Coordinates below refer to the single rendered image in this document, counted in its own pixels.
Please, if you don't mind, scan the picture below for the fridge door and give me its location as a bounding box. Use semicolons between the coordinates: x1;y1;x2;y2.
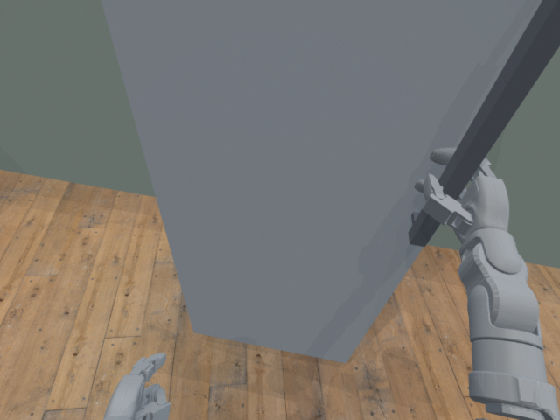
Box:
101;0;542;363

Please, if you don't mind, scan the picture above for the handle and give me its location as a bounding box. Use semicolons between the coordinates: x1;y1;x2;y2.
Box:
409;0;560;247

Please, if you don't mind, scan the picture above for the right robot forearm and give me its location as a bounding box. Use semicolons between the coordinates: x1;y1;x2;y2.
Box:
458;228;560;420

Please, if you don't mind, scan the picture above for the left robot hand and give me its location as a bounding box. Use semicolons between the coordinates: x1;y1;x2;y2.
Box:
103;353;171;420

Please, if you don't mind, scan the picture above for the right robot hand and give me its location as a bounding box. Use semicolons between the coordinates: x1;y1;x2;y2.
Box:
415;148;509;244

